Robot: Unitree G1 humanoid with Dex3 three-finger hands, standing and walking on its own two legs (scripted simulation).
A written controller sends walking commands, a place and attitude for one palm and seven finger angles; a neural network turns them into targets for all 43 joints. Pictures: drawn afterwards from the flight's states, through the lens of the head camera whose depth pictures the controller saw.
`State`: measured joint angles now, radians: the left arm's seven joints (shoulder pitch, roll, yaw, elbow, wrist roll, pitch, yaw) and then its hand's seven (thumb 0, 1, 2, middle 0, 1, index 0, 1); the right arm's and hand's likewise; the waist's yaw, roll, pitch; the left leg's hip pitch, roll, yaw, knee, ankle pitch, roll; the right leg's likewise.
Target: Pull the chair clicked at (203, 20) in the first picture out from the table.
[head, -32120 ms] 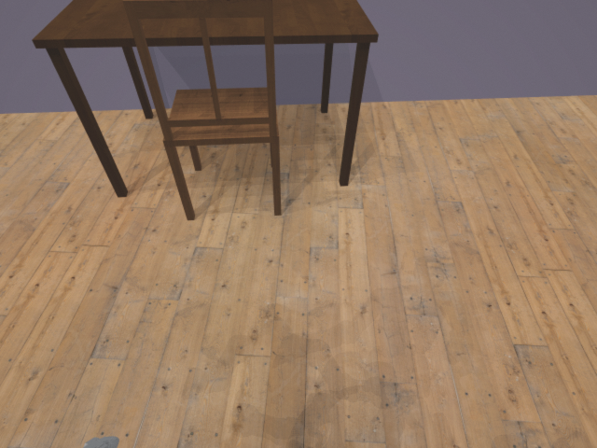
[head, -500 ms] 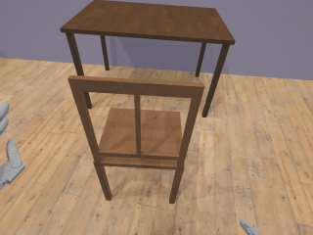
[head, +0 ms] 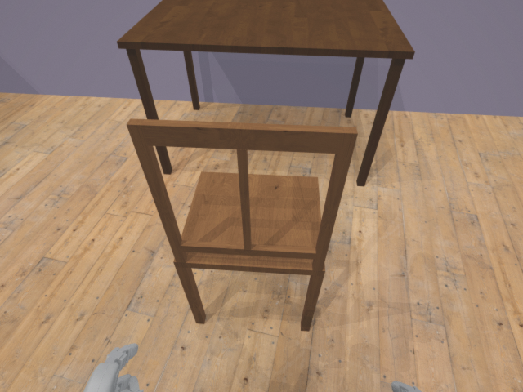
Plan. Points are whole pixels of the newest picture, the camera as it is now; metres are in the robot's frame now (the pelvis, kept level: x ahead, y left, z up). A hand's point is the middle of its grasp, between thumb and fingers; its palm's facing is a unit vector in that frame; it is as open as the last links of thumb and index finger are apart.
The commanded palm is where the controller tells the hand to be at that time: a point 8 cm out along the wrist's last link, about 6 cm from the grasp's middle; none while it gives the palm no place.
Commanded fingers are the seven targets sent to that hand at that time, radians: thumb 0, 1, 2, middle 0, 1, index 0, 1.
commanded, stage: let the arm hang, fingers relaxed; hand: left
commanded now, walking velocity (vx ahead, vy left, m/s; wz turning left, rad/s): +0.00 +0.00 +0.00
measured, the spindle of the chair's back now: (245, 204) +0.53 +0.07 -0.07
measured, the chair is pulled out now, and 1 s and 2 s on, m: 0.65 0.65 0.65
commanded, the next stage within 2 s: look to check the result in 0.90 s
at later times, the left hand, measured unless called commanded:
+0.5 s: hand out of the picture -0.05 +0.16 -0.16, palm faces +0.01 -0.97 -0.22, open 7.3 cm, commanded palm none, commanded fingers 0.00 0.90 0.90 -0.20 -0.30 -0.20 -0.30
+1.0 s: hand out of the picture +0.03 +0.14 -0.16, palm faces +0.00 -0.98 -0.21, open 7.3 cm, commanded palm none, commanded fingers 0.00 0.90 0.90 -0.20 -0.30 -0.20 -0.30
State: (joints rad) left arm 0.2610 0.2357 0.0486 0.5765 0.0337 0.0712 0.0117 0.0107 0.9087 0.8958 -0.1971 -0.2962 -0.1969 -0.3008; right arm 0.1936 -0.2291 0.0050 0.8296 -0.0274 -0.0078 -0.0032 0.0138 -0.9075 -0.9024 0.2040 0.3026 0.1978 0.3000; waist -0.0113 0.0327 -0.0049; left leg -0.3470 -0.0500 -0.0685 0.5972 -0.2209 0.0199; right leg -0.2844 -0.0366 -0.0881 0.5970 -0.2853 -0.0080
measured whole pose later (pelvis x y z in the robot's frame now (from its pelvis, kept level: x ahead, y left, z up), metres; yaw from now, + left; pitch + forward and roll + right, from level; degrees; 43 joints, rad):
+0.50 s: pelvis +0.02 -0.02 +0.01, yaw -1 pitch -1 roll +0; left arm 0.40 0.17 -0.03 1.09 0.01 0.02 0.03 0.01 0.92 0.89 -0.20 -0.30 -0.20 -0.30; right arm 0.37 -0.14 0.01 1.07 -0.01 0.00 -0.03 0.01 -0.91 -0.90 0.20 0.30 0.19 0.30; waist 0.01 0.03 0.06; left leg -0.27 -0.02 -0.07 0.49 -0.20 -0.01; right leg -0.22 -0.01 -0.09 0.50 -0.26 -0.03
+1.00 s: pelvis +0.02 -0.03 +0.01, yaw -1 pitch -2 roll +0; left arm 0.30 0.16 -0.02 1.04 0.00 0.01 0.03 0.01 0.91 0.89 -0.20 -0.30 -0.20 -0.30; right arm 0.33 -0.14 0.01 1.06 -0.02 0.01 -0.04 0.01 -0.91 -0.90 0.20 0.30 0.19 0.30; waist 0.00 0.03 0.07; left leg -0.25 0.00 -0.08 0.47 -0.19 -0.02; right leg -0.19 0.01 -0.10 0.47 -0.26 -0.05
